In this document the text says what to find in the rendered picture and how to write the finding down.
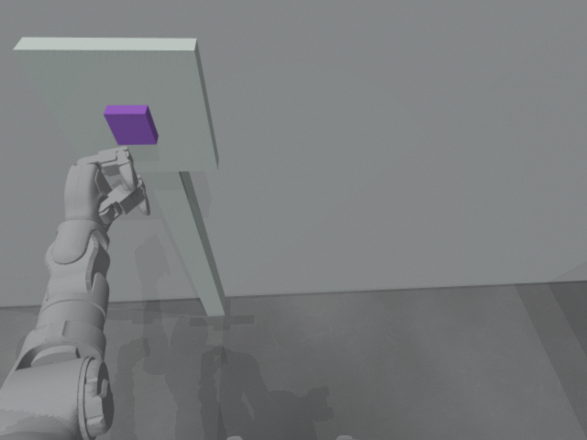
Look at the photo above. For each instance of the panel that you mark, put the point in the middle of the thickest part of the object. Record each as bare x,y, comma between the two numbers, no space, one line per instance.
79,77

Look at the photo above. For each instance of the robot left forearm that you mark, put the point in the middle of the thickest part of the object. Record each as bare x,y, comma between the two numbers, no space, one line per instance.
73,313

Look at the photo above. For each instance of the button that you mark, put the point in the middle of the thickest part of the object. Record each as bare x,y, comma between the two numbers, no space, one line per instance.
131,124

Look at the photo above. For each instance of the robot left upper arm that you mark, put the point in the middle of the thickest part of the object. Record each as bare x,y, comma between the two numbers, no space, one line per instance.
67,400

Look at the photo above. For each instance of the left robot hand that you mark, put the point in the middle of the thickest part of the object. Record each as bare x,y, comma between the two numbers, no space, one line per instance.
87,194

